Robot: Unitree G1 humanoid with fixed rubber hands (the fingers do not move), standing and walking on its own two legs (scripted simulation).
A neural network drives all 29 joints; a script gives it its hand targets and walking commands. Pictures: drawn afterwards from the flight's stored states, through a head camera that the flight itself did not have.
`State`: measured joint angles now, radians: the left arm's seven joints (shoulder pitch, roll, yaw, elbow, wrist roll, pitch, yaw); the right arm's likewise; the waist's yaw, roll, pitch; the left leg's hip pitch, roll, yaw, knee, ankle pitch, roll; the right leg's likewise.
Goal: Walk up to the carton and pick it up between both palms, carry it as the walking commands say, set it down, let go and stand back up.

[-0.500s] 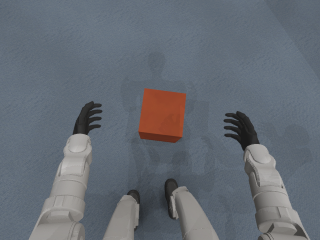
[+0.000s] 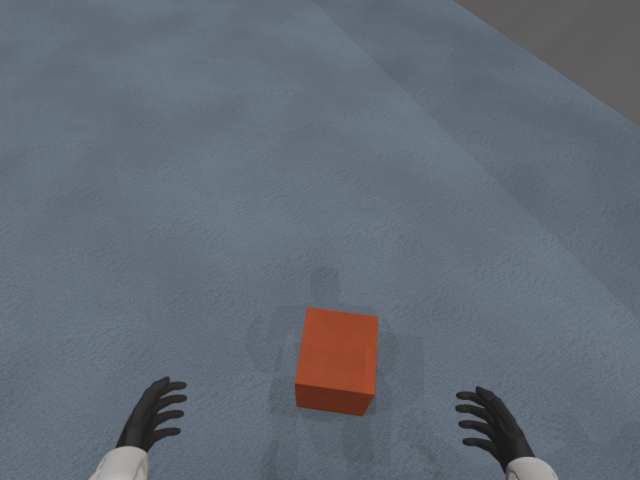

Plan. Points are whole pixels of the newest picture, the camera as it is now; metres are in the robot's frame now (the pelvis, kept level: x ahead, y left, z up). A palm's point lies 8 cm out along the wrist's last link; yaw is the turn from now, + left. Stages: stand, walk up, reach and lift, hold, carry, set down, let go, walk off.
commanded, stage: let go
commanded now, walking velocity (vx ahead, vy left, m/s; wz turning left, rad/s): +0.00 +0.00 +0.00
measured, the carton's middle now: (335, 363) +0.46 -0.07 -0.65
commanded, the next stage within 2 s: stand in 0.42 s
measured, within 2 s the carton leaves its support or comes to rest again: neither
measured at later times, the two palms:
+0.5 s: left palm (122, 474) +0.14 +0.24 -0.08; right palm (526, 458) +0.15 -0.25 -0.08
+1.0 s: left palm out of the picture +0.12 +0.28 -0.09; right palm (557, 465) +0.14 -0.30 -0.10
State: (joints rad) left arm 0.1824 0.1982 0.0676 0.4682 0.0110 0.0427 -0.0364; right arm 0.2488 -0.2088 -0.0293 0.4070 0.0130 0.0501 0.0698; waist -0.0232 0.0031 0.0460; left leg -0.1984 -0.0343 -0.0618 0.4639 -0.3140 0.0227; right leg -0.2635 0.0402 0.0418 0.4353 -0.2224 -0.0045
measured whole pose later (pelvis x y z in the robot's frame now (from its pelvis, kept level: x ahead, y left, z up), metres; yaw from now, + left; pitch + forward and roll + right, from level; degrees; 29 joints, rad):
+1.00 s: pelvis +0.01 -0.02 +0.00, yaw +1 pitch -1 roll +0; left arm 0.16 0.33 0.03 0.85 0.03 0.00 0.02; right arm 0.18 -0.36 -0.01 0.80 -0.03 0.00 -0.03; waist 0.01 0.04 0.01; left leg -0.10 -0.03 -0.09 0.44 -0.33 0.00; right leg -0.18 0.05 0.01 0.46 -0.27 -0.03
